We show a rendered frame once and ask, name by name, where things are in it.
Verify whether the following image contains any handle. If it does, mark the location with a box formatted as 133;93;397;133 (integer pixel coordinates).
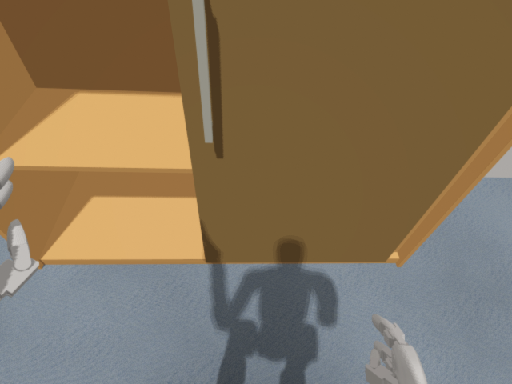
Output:
192;0;213;143

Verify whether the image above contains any left robot hand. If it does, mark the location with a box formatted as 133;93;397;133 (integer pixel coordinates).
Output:
0;157;39;301

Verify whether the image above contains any right robot hand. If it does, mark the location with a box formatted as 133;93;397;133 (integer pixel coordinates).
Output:
365;314;427;384

